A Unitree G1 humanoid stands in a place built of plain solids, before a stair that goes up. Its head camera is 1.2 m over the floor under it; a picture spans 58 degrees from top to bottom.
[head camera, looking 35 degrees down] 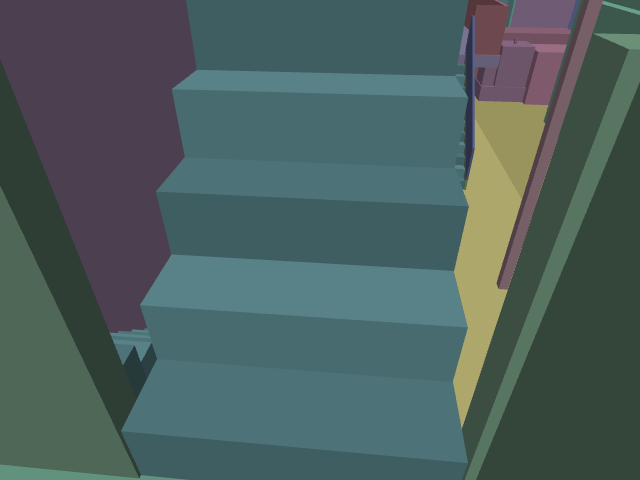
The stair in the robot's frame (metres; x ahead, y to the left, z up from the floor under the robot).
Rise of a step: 0.21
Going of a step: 0.22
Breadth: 0.83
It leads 5 degrees to the right of straight ahead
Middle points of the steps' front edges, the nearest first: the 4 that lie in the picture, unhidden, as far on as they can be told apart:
0.56 0.07 0.21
0.78 0.05 0.42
1.00 0.03 0.64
1.22 0.01 0.85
